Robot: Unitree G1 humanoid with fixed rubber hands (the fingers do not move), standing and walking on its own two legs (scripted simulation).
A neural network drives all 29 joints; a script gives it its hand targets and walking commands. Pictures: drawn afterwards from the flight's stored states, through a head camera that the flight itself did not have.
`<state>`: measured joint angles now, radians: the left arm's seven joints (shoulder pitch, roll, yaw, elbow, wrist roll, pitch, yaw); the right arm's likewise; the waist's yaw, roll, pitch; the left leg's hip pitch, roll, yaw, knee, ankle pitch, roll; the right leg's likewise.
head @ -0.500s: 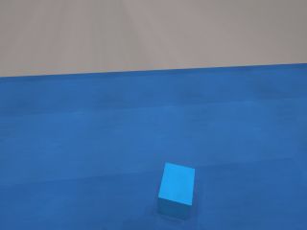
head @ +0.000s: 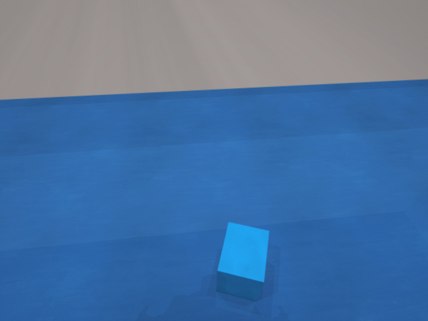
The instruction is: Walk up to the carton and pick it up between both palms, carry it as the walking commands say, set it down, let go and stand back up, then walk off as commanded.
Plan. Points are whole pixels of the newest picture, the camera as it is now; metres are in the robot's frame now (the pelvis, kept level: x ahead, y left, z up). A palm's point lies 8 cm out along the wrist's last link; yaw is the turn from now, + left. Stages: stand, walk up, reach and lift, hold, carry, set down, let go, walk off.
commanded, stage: walk off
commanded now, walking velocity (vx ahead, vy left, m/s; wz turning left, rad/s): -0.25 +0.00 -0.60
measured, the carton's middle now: (242, 261) +0.52 -0.11 -0.66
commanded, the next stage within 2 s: stand in 1.28 s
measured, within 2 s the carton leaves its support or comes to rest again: neither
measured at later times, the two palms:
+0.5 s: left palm out of the picture +0.04 +0.24 -0.14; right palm out of the picture -0.04 -0.30 -0.17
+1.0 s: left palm out of the picture +0.03 +0.30 -0.15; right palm out of the picture -0.26 -0.17 -0.11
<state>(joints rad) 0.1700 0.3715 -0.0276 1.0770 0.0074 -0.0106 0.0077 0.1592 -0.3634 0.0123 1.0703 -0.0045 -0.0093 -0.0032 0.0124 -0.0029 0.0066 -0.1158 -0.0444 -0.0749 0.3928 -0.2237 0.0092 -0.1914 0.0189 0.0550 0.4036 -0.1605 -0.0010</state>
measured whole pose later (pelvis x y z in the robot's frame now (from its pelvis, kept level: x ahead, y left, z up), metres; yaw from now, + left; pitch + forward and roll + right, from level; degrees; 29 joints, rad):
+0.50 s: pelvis -0.08 -0.01 -0.03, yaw -17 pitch -2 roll +1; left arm 0.19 0.28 0.00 0.99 0.01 0.06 -0.02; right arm 0.07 -0.28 -0.03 0.95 -0.01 0.09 -0.04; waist 0.02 0.04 0.11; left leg -0.40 0.08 0.09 0.87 -0.49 -0.02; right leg -0.30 0.00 -0.02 0.74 -0.41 -0.02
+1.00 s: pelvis -0.19 +0.11 -0.01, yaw -34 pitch -1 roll -1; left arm 0.13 0.31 0.08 0.94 0.04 0.10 0.00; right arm 0.13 -0.24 -0.04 0.91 0.00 0.08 -0.06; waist 0.03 -0.07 0.09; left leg -0.19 -0.03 0.02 0.55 -0.35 0.05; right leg -0.58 0.11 0.20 0.80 -0.38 0.10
